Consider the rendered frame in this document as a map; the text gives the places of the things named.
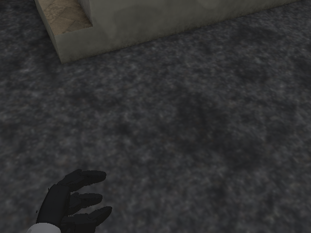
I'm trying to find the left robot hand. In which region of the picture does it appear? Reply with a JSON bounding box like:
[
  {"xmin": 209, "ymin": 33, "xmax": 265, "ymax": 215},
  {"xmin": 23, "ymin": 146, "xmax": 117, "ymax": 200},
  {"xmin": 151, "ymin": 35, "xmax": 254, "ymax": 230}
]
[{"xmin": 36, "ymin": 169, "xmax": 113, "ymax": 233}]

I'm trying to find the robot left forearm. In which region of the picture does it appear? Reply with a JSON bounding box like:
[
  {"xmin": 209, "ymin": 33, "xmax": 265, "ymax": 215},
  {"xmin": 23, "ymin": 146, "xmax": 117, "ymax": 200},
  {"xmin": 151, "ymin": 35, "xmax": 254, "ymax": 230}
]
[{"xmin": 26, "ymin": 222, "xmax": 61, "ymax": 233}]

